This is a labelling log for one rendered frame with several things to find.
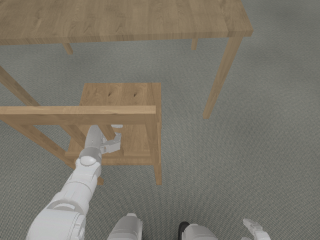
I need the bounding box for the left robot upper arm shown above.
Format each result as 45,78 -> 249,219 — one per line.
28,209 -> 86,240

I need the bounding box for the robot left hand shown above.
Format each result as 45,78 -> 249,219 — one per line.
84,124 -> 123,154

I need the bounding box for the left robot forearm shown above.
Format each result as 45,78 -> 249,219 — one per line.
25,147 -> 102,240

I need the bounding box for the robot left shin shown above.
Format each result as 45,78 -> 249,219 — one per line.
126,213 -> 137,217

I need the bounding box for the table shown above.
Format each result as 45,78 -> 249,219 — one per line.
0,0 -> 254,119

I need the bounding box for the chair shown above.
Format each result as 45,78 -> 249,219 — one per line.
0,82 -> 162,185

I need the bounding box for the robot right hand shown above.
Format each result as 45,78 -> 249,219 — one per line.
241,218 -> 271,240

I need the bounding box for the robot left thigh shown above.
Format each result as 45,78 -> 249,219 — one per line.
107,216 -> 143,240

